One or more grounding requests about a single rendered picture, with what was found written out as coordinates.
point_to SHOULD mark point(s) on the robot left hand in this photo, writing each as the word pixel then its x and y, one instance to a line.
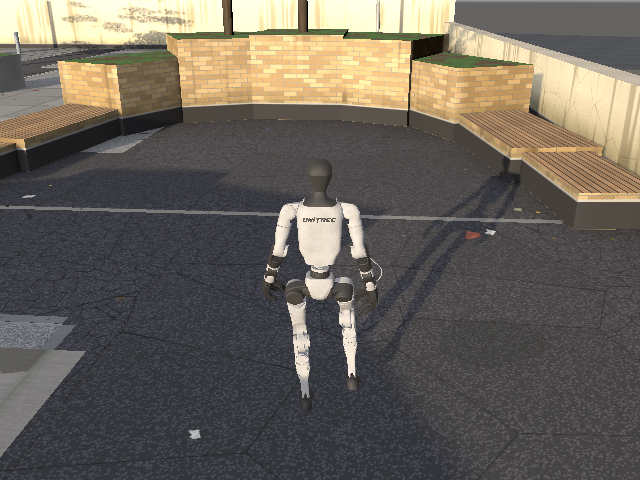
pixel 273 286

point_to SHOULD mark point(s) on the robot left foot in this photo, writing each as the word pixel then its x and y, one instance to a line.
pixel 306 403

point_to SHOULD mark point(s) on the right robot upper arm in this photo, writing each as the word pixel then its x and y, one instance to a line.
pixel 351 212

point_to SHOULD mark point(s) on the left robot upper arm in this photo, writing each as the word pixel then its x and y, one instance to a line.
pixel 287 213

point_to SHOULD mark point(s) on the robot right hand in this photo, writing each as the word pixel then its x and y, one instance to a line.
pixel 372 297

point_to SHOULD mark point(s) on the right robot forearm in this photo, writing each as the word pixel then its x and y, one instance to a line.
pixel 366 271

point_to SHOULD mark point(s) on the left robot forearm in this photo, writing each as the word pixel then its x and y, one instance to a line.
pixel 272 266

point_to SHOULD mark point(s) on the robot head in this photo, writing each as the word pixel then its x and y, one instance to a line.
pixel 319 172

